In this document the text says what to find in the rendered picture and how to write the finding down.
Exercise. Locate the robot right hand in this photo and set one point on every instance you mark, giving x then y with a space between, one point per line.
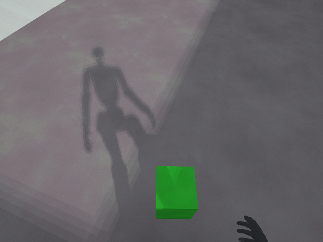
256 232

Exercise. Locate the carton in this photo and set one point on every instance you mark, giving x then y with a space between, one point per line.
176 195

